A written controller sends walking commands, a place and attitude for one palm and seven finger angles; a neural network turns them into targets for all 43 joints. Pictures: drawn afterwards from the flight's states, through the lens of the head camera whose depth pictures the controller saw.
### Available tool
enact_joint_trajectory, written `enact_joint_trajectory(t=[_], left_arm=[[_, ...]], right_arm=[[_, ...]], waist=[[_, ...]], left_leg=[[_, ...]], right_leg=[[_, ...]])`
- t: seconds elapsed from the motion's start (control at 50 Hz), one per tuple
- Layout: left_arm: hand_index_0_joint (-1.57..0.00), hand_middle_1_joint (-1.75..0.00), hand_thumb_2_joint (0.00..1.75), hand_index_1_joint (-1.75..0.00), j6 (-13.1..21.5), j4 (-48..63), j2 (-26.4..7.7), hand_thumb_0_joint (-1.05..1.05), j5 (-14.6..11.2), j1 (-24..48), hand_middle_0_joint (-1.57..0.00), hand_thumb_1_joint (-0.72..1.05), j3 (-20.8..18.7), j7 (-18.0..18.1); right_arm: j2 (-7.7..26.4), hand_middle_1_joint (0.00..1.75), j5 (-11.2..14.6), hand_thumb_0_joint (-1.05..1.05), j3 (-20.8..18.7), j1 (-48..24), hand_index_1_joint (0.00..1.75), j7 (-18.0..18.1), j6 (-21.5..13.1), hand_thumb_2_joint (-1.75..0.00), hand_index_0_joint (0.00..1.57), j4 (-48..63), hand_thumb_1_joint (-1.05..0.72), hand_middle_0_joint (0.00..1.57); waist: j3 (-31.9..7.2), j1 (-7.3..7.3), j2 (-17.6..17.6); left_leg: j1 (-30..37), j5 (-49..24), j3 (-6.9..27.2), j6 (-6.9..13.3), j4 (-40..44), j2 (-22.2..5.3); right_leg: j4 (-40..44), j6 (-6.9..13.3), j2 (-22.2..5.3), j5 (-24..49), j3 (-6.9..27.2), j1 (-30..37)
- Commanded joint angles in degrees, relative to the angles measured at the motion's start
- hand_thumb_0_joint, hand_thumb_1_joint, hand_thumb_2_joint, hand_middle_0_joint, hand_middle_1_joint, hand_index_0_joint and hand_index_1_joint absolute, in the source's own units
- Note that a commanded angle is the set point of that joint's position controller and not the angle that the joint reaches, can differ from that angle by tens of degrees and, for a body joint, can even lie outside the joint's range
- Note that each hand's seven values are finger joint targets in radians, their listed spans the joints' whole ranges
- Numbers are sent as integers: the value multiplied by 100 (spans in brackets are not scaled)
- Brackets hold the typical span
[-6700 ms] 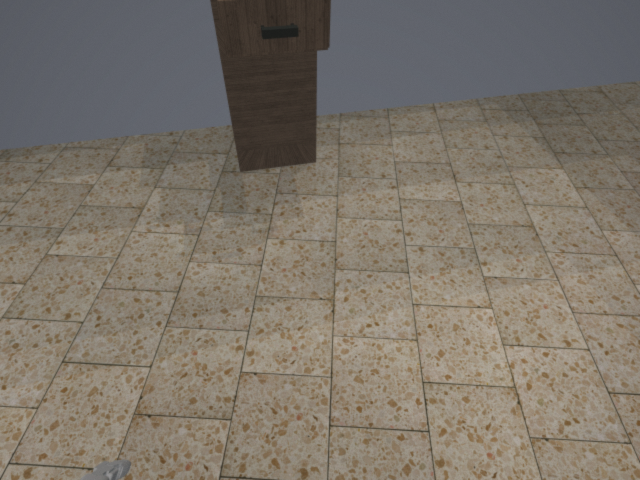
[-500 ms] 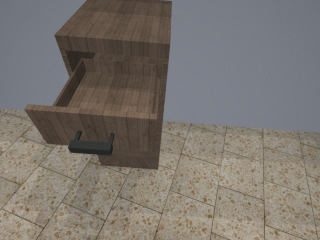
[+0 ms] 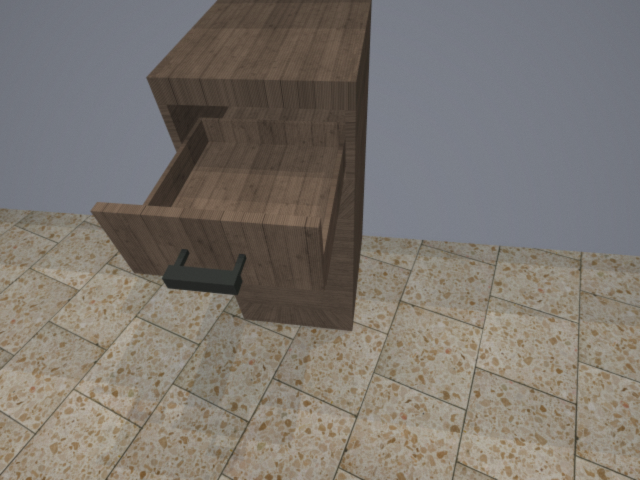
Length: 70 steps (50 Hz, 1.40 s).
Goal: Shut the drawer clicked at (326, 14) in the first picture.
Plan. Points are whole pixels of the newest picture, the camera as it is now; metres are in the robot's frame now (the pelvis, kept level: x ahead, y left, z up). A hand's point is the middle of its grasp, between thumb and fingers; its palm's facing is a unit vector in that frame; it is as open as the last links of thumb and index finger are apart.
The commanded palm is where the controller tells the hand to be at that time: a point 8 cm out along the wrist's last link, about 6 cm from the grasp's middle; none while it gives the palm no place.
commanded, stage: come to a stop and stand still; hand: left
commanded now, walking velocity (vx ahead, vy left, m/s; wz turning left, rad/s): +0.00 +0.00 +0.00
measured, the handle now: (207, 268) +0.40 +0.23 +0.00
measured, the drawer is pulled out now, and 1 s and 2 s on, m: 0.30 0.30 0.30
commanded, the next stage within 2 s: look again from close up in 0.42 s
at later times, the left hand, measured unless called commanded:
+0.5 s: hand out of the picture +0.03 +0.22 -0.18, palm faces +0.02 -0.98 -0.20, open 7.4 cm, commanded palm none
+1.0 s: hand out of the picture +0.02 +0.21 -0.18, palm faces -0.01 -0.97 -0.26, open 7.4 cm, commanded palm none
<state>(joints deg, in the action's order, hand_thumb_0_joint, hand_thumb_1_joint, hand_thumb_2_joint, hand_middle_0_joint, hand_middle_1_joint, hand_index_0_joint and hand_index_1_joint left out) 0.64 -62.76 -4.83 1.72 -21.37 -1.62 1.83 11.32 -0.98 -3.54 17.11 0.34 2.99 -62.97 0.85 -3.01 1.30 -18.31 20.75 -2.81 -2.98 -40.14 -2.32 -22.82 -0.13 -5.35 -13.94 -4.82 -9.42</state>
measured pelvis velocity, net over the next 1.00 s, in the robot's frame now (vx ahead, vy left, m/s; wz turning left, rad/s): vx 0.00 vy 0.02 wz -0.02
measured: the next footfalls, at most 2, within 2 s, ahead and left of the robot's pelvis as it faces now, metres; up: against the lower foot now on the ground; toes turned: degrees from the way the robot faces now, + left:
left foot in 0.08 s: +0.03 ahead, +0.16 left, +0.00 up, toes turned +4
left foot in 1.76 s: +0.14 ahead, +0.14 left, +0.00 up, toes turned +1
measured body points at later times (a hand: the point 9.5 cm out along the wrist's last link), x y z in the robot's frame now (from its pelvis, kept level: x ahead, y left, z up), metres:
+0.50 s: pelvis +0.01 +0.04 -0.01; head +0.01 +0.04 +0.44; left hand +0.03 +0.27 -0.17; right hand +0.05 -0.19 -0.16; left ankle -0.01 +0.16 -0.75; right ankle -0.02 -0.11 -0.75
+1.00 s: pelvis +0.00 +0.02 -0.01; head +0.00 -0.01 +0.44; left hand +0.03 +0.26 -0.16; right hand -0.01 -0.19 -0.19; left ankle -0.01 +0.16 -0.75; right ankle -0.02 -0.11 -0.75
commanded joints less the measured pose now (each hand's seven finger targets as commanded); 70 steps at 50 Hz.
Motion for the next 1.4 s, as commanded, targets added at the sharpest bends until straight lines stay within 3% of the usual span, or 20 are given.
enact_joint_trajectory(t=[0.0, 0.02, 0.06, 0.08, 0.1, 0.14, 0.2, 0.28, 0.48, 0.5, 0.52, 0.58, 0.64, 0.74, 0.9, 1.12, 1.2, 1.28, 1.32, 1.38], left_arm=[[-20, -30, 90, -30, 21, 73, -1149, 0, -44, 19, -20, 90, -205, 57], [-20, -30, 90, -30, 0, 71, -995, 0, -77, 30, -20, 90, -177, 60], [-20, -30, 90, -30, -55, 72, -586, 0, -97, -187, -20, 90, -80, 55], [-20, -30, 90, -30, -90, 78, -522, 0, -56, -192, -20, 90, -60, 64], [-20, -30, 90, -30, -80, 79, -431, 0, -60, -135, -20, 90, -42, 53], [-20, -30, 90, -30, -120, -57, -586, 0, -69, 27, -20, 90, -22, 33], [-20, -30, 90, -30, -91, -193, -774, 0, -72, -96, -20, 90, -14, 25], [-20, -30, 90, -30, -79, -170, -900, 0, -63, 111, -20, 90, -10, 25], [-20, -30, 90, -30, -75, -79, -1022, 0, -85, 387, -20, 90, -15, 20], [-20, -30, 90, -30, 70, -137, -1096, 0, -11, 95, -20, 90, 88, 262], [-20, -30, 90, -30, 120, 181, -1309, 0, -45, 370, -20, 90, 45, 198], [-20, -30, 90, -30, 79, 316, -1252, 0, -70, 453, -20, 90, 67, 80], [-20, -30, 90, -30, 53, 331, -1222, 0, -99, 482, -20, 90, 89, 38], [-20, -30, 90, -30, 13, 321, -1234, 0, -114, 565, -20, 90, 110, 20], [-20, -30, 90, -30, -2, 279, -1239, 0, -111, 507, -20, 90, 102, 8], [-20, -30, 90, -30, 62, 194, -1202, 0, -104, 401, -20, 90, 65, -7], [-20, -30, 90, -30, 36, 158, -1267, 0, -55, 272, -20, 90, 13, -42], [-20, -30, 90, -30, 23, 162, -1368, 0, -42, 127, -20, 90, -79, -70], [-20, -30, 90, -30, 34, 200, -1305, 0, -47, 204, -20, 90, -104, -86], [-20, -30, 90, -30, 45, 293, -1076, 0, -28, 276, -20, 90, -94, -122]], right_arm=[[-44, 30, 82, 0, 95, 161, 30, 46, -269, -90, 20, 263, -90, 20], [96, 30, 73, 0, 91, 312, 30, 81, -334, -90, 20, 193, -90, 20], [615, 30, 37, 0, 19, 265, 30, 144, -387, -90, 20, 211, -90, 20], [740, 30, 29, 0, -5, 146, 30, 146, -337, -90, 20, 276, -90, 20], [711, 30, 4, 0, 18, -40, 30, 169, -329, -90, 20, 285, -90, 20], [426, 30, 35, 0, 117, -242, 30, 212, -360, -90, 20, 208, -90, 20], [373, 30, 62, 0, 128, -278, 30, 228, -367, -90, 20, 200, -90, 20], [355, 30, 75, 0, 133, -272, 30, 199, -361, -90, 20, 174, -90, 20], [371, 30, 50, 0, 178, -228, 30, 165, -406, -90, 20, 48, -90, 20], [700, 30, 86, 0, 166, -380, 30, 91, -474, -90, 20, 480, -90, 20], [450, 30, 18, 0, 181, -135, 30, 47, -459, -90, 20, 566, -90, 20], [484, 30, -22, 0, 239, 30, 30, 27, -506, -90, 20, 594, -90, 20], [532, 30, 13, 0, 257, 83, 30, 60, -484, -90, 20, 642, -90, 20], [502, 30, 22, 0, 307, 230, 30, 60, -447, -90, 20, 531, -90, 20], [374, 30, 16, 0, 333, 261, 30, 53, -396, -90, 20, 328, -90, 20], [282, 30, 15, 0, 320, 188, 30, 75, -410, -90, 20, 168, -90, 20], [239, 30, -23, 0, 305, 187, 30, 32, -343, -90, 20, 142, -90, 20], [122, 30, -35, 0, 287, 213, 30, 4, -357, -90, 20, 182, -90, 20], [130, 30, -38, 0, 288, 401, 30, 7, -415, -90, 20, 145, -90, 20], [357, 30, -38, 0, 249, 816, 30, 41, -492, -90, 20, -6, -90, 20]], waist=[[91, 277, -1238], [8, 323, -802], [-160, 243, 615], [-7, 210, 530], [269, 167, 397], [442, 171, 988], [267, 177, 447], [251, 247, -87], [129, 205, -92], [385, 210, -178], [107, 359, 115], [-109, 289, 813], [-214, 294, 242], [325, 297, -278], [596, 289, -371], [185, 295, -221], [536, 254, -450], [768, 253, -719], [790, 322, -499], [698, 428, 472]], left_leg=[[1024, -1083, -255, 60, 1736, 181], [1411, -1466, -100, 121, 1955, -36], [1518, -2533, 917, 603, 1974, -1156], [1039, -2184, 1025, 798, 2134, -1443], [728, -2025, 871, 772, 2163, -1324], [744, -2587, 652, 678, 2246, -913], [1037, -3022, 280, 483, 1816, -613], [1053, -2522, 210, 367, 1840, -511], [1017, -2361, 247, 335, 2061, -483], [578, -2992, 153, 227, 972, -530], [533, -1675, 209, 264, 1308, -359], [475, -1749, 365, 412, 1612, -465], [582, -1730, 317, 480, 1533, -435], [439, -1455, 230, 437, 1662, -379], [510, -1094, 120, 375, 1787, -309], [842, -1411, 19, 297, 1726, -333], [473, -125, -179, 290, 1423, -121], [325, 41, -354, 314, 942, -5], [434, -202, -319, 345, 1036, -39], [787, -893, 167, 544, 1500, -457]], right_leg=[[176, 431, -762, 1364, 753, -409], [-153, 276, -518, 1119, 617, -597], [-588, -63, -43, -347, 168, -938], [-780, -139, 27, -812, 41, -739], [-665, -152, 71, -638, 70, -770], [-513, -161, -4, -90, 71, -521], [-98, -126, -111, 841, 282, -254], [55, -126, -147, 1132, 308, -132], [159, -126, -182, 1031, 271, 125], [21, -17, -329, 1980, 678, -215], [-207, 118, -371, 1089, 511, -126], [-467, 154, -55, 121, 328, -151], [-493, 127, -31, 259, 274, -104], [-381, 91, -91, 309, 314, -295], [-98, 102, -117, 15, 446, -534], [16, 143, -164, 547, 511, -391], [390, 299, -245, -1278, 779, -580], [710, 533, -486, -1842, 1107, -821], [396, 520, -405, -1502, 894, -892], [-616, 349, 130, -1091, 179, -1013]])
